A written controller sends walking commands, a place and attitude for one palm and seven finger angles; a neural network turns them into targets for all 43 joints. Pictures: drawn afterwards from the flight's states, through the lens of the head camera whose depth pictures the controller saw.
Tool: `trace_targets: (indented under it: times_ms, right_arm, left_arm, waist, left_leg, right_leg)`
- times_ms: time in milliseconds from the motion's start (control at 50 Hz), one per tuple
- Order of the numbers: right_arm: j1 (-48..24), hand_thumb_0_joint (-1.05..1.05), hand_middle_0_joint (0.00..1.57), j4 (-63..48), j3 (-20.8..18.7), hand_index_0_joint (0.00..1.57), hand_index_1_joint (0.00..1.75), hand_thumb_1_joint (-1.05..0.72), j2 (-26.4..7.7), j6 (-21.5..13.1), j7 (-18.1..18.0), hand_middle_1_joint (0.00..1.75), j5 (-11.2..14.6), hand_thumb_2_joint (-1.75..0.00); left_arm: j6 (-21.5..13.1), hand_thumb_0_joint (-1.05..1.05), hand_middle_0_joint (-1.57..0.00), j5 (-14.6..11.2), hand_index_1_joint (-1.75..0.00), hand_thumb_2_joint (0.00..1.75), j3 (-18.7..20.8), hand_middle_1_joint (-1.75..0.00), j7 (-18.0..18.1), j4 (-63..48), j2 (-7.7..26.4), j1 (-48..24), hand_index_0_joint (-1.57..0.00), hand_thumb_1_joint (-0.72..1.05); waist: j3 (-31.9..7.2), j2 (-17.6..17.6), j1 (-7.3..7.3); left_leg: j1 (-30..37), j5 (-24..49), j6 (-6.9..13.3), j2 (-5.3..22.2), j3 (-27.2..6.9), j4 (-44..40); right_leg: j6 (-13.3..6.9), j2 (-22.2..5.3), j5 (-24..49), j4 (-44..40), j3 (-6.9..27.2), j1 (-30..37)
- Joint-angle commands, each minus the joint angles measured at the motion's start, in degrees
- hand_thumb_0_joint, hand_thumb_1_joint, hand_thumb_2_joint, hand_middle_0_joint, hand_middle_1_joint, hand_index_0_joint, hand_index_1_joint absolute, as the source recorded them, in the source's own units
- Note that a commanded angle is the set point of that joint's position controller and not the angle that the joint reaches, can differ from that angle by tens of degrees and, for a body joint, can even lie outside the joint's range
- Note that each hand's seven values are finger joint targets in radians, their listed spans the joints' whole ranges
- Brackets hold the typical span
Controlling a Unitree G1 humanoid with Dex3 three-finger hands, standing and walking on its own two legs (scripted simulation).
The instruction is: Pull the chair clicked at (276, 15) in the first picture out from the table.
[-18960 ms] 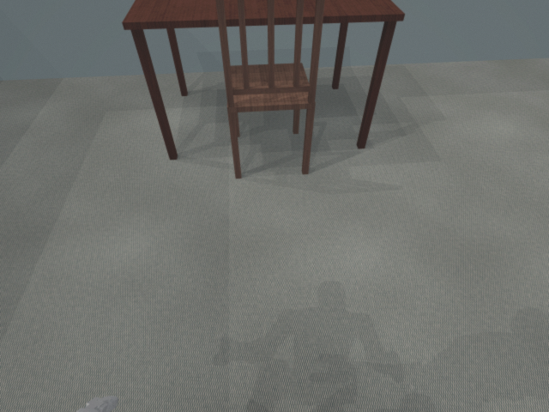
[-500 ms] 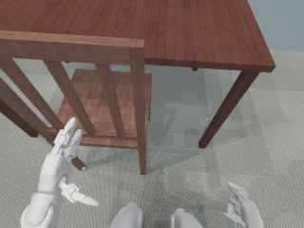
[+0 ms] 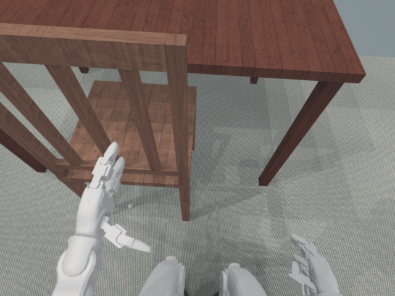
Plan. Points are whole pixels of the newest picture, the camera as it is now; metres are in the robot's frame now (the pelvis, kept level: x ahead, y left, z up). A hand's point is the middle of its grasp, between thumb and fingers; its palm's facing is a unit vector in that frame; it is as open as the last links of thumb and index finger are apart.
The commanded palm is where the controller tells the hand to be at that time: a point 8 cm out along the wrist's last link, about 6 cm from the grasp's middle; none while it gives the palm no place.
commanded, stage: aim the fingers beside a spindle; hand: left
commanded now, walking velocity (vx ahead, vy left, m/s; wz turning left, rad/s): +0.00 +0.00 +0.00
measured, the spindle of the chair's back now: (94, 128) +0.44 +0.25 +0.04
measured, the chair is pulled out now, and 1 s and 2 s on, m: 0.00 0.00 0.00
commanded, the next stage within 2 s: none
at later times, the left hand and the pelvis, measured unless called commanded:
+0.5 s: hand (146, 196) +0.30 +0.12 +0.02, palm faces -0.04 -1.00 -0.03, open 17.0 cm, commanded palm +0.27 +0.17 +0.02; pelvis +0.00 +0.00 -0.01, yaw +0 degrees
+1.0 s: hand (151, 211) +0.28 +0.11 +0.00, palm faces -0.08 -1.00 +0.00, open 17.0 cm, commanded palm +0.26 +0.17 +0.03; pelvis +0.00 -0.01 -0.01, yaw +0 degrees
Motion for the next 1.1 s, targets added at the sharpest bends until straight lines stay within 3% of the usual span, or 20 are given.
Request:
trace_targets:
  times_ms: [0, 120, 220, 280, 320, 380, 460, 540, 600, 620, 680, 720, 780, 860, 920, 980, 1000, 1020, 1040, 1080]
  right_arm:
    - [-0.2, 0.0, 0.2, -8.4, -3.3, 0.2, 0.3, -0.9, -7.6, -2.1, -0.3, 0.3, 0.2, -0.9]
    - [-0.1, 0.0, 0.2, -8.5, -3.3, 0.2, 0.3, -0.9, -7.5, -0.7, 0.2, 0.3, 0.1, -0.9]
    - [-0.5, 0.0, 0.2, -8.4, -3.2, 0.2, 0.3, -0.9, -7.3, 0.2, 0.3, 0.3, 0.0, -0.9]
    - [-0.5, 0.0, 0.2, -8.4, -3.1, 0.2, 0.3, -0.9, -6.9, 0.4, 0.5, 0.3, -0.2, -0.9]
    - [-0.3, 0.0, 0.2, -8.2, -3.1, 0.2, 0.3, -0.9, -7.1, 0.6, 0.5, 0.3, -0.3, -0.9]
    - [-0.1, 0.0, 0.2, -8.3, -3.1, 0.2, 0.3, -0.9, -6.9, 1.0, 0.6, 0.3, -0.2, -0.9]
    - [0.4, 0.0, 0.2, -8.1, -3.1, 0.2, 0.3, -0.9, -7.0, 1.9, 0.7, 0.3, 0.3, -0.9]
    - [0.1, 0.0, 0.2, -8.6, -3.1, 0.2, 0.3, -0.9, -7.0, 2.0, 0.5, 0.3, 0.5, -0.9]
    - [-0.3, 0.0, 0.2, -9.0, -3.2, 0.2, 0.3, -0.9, -6.6, 1.5, 0.3, 0.3, 0.3, -0.9]
    - [-0.3, 0.0, 0.2, -8.9, -3.2, 0.2, 0.3, -0.9, -6.7, 1.3, 0.1, 0.3, 0.2, -0.9]
    - [-0.4, 0.0, 0.2, -8.8, -3.1, 0.2, 0.3, -0.9, -6.1, 0.9, 0.3, 0.3, -0.1, -0.9]
    - [0.0, 0.0, 0.2, -7.9, -3.0, 0.2, 0.3, -0.9, -6.3, 1.0, 0.3, 0.3, -0.2, -0.9]
    - [-0.4, 0.0, 0.2, -7.9, -3.0, 0.2, 0.3, -0.9, -6.4, 1.0, 0.7, 0.3, 0.0, -0.9]
    - [-0.5, 0.0, 0.2, -8.8, -3.1, 0.2, 0.3, -0.9, -7.1, 1.5, 0.6, 0.3, 0.6, -0.9]
    - [-0.6, 0.0, 0.2, -9.0, -3.1, 0.2, 0.3, -0.9, -7.1, 1.2, 0.1, 0.3, 0.4, -0.9]
    - [-0.9, 0.0, 0.2, -9.3, -3.1, 0.2, 0.3, -0.9, -6.3, 0.7, -0.1, 0.3, -0.1, -0.9]
    - [-1.0, 0.0, 0.2, -8.9, -3.0, 0.2, 0.3, -0.9, -5.9, 0.5, 0.0, 0.3, -0.1, -0.9]
    - [-0.5, 0.0, 0.2, -8.4, -3.0, 0.2, 0.3, -0.9, -6.2, 0.4, -0.1, 0.3, -0.3, -0.9]
    - [-0.9, 0.0, 0.2, -8.3, -2.8, 0.2, 0.3, -0.9, -5.8, 0.4, 0.2, 0.3, -0.3, -0.9]
    - [-0.8, 0.0, 0.2, -7.6, -2.7, 0.2, 0.3, -0.9, -6.2, 0.6, 0.6, 0.3, -0.1, -0.9]
  left_arm:
    - [-4.3, 0.0, -0.06, 0.4, -0.08, 0.3, -0.4, -0.08, 0.9, -14.8, 2.8, -6.6, -0.06, -0.5]
    - [-3.2, 0.0, -0.06, 2.2, -0.08, 0.3, -1.4, -0.08, 3.5, -10.9, 1.7, -4.7, -0.06, -0.5]
    - [-3.5, 0.0, -0.06, 3.4, -0.08, 0.3, -1.8, -0.08, 5.2, -9.3, 1.4, -9.4, -0.06, -0.5]
    - [-4.8, 0.0, -0.06, 3.6, -0.08, 0.3, -3.0, -0.08, 6.0, -11.3, 0.5, -12.1, -0.06, -0.5]
    - [-5.2, 0.0, -0.06, 3.8, -0.08, 0.3, -1.8, -0.08, 6.6, -12.8, 2.3, -13.3, -0.06, -0.5]
    - [-5.3, 0.0, -0.06, 3.7, -0.08, 0.3, -1.3, -0.08, 6.8, -13.5, 2.4, -11.0, -0.06, -0.5]
    - [-2.7, 0.0, -0.06, 3.0, -0.08, 0.3, -1.5, -0.08, 5.6, -8.0, 1.1, -6.7, -0.06, -0.5]
    - [-1.9, 0.0, -0.06, 2.8, -0.08, 0.3, -3.8, -0.08, 4.0, -6.3, -0.8, -7.2, -0.06, -0.5]
    - [-4.1, 0.0, -0.06, 2.1, -0.08, 0.3, -1.9, -0.08, 4.2, -11.8, 1.3, -8.5, -0.06, -0.5]
    - [-5.1, 0.0, -0.06, 2.3, -0.08, 0.3, 0.1, -0.08, 4.7, -13.8, 3.6, -8.6, -0.06, -0.5]
    - [-7.2, 0.0, -0.06, 2.4, -0.08, 0.3, -0.6, -0.08, 5.9, -17.4, 3.2, -8.4, -0.06, -0.5]
    - [-7.1, 0.0, -0.06, 2.9, -0.08, 0.3, 0.9, -0.08, 6.4, -14.4, 4.5, -8.1, -0.06, -0.5]
    - [-5.7, 0.0, -0.06, 3.1, -0.08, 0.3, -2.9, -0.08, 5.0, -9.3, 0.2, -4.9, -0.06, -0.5]
    - [-2.7, 0.0, -0.06, 2.2, -0.08, 0.3, -4.4, -0.08, 2.3, -5.7, -1.0, -3.7, -0.06, -0.5]
    - [-3.5, 0.0, -0.06, 2.0, -0.08, 0.3, -1.6, -0.08, 2.6, -10.2, 2.6, -8.5, -0.06, -0.5]
    - [-6.8, 0.0, -0.06, 1.7, -0.08, 0.3, 2.9, -0.08, 4.8, -17.8, 6.5, -10.0, -0.06, -0.5]
    - [-7.5, 0.0, -0.06, 1.6, -0.08, 0.3, 2.8, -0.08, 5.5, -19.1, 6.1, -10.3, -0.06, -0.5]
    - [-7.9, 0.0, -0.06, 1.7, -0.08, 0.3, 4.9, -0.08, 6.4, -19.0, 8.2, -10.1, -0.06, -0.5]
    - [-7.9, 0.0, -0.06, 1.8, -0.08, 0.3, 3.2, -0.08, 6.4, -17.6, 5.8, -8.4, -0.06, -0.5]
    - [-6.8, 0.0, -0.06, 1.9, -0.08, 0.3, 0.6, -0.08, 5.9, -12.8, 3.1, -7.2, -0.06, -0.5]
  waist:
    - [-20.0, 1.8, -0.69]
    - [-18.5, -1.2, -0.74]
    - [-17.5, -2.9, -1.32]
    - [-19.5, -0.1, -1.03]
    - [-21.3, 0.7, -0.72]
    - [-22.9, 1.4, -0.08]
    - [-19.7, -3.3, -0.8]
    - [-17.1, -4.9, -1.68]
    - [-19.9, -2.1, -0.66]
    - [-21.1, -0.9, 0.08]
    - [-21.8, 1.9, -0.12]
    - [-19.4, 0.2, -0.75]
    - [-17.1, -1.2, -1.52]
    - [-15.5, -4.1, -1.79]
    - [-18.3, -2.7, -1.26]
    - [-23.2, 1.3, 0.78]
    - [-23.7, 2.1, 0.6]
    - [-23.6, 1.9, 0.76]
    - [-22.3, 3.2, 0.64]
    - [-18.9, 0.5, -1.22]
  left_leg:
    - [18.8, 20.4, -3.9, 2.7, -8.0, -10.2]
    - [16.0, 19.9, -3.7, 2.6, -7.8, -9.3]
    - [13.0, 15.5, -3.3, 2.3, -7.6, -8.3]
    - [15.5, 16.7, -3.6, 2.4, -8.0, -8.3]
    - [16.6, 18.3, -3.7, 2.5, -8.3, -8.4]
    - [19.0, 21.1, -4.1, 2.6, -8.3, -9.0]
    - [14.8, 19.6, -3.4, 2.3, -7.2, -8.9]
    - [11.9, 16.8, -2.8, 2.1, -6.7, -8.4]
    - [13.2, 17.8, -2.9, 1.8, -6.0, -8.1]
    - [14.2, 19.5, -3.1, 1.8, -6.2, -8.2]
    - [17.2, 22.2, -3.3, 2.0, -6.2, -8.3]
    - [15.0, 21.1, -3.2, 2.1, -6.3, -8.1]
    - [12.9, 18.2, -3.0, 1.9, -6.1, -7.9]
    - [9.6, 14.5, -2.6, 1.6, -5.6, -7.8]
    - [9.8, 15.0, -2.5, 1.6, -5.5, -7.0]
    - [13.6, 18.9, -2.8, 1.5, -5.3, -7.4]
    - [14.9, 20.2, -2.9, 1.5, -5.4, -7.4]
    - [14.9, 21.0, -3.1, 1.7, -5.6, -7.6]
    - [15.8, 21.4, -3.2, 1.7, -5.8, -8.0]
    - [14.2, 19.2, -3.1, 1.9, -6.2, -8.0]
  right_leg:
    - [1.1, -1.1, 15.8, -7.5, 4.4, 6.7]
    - [1.0, -0.9, 15.8, -6.8, 4.3, 5.9]
    - [1.1, -0.9, 13.0, -6.6, 4.9, 4.8]
    - [1.0, -1.0, 13.5, -6.2, 5.0, 4.1]
    - [0.9, -1.0, 14.2, -5.9, 5.1, 4.5]
    - [0.9, -1.0, 16.6, -6.0, 5.0, 6.2]
    - [1.3, -0.9, 17.9, -7.2, 5.1, 8.5]
    - [1.3, -1.0, 17.0, -7.7, 5.3, 8.3]
    - [1.2, -1.2, 18.0, -7.6, 6.1, 9.9]
    - [1.0, -1.0, 18.7, -7.0, 6.1, 10.2]
    - [1.0, -1.1, 20.4, -7.0, 6.2, 9.9]
    - [1.0, -0.8, 19.5, -7.2, 6.2, 9.2]
    - [1.2, -0.9, 18.0, -7.7, 6.0, 8.6]
    - [1.4, -1.0, 16.1, -8.7, 6.5, 9.4]
    - [1.3, -1.1, 16.1, -8.0, 6.9, 10.2]
    - [1.0, -1.1, 18.8, -7.2, 7.4, 12.1]
    - [1.1, -1.1, 19.6, -7.1, 7.3, 11.9]
    - [1.0, -0.8, 19.8, -6.8, 7.1, 11.8]
    - [0.9, -0.8, 19.8, -7.0, 6.9, 10.9]
    - [1.3, -0.7, 18.3, -7.7, 6.3, 9.2]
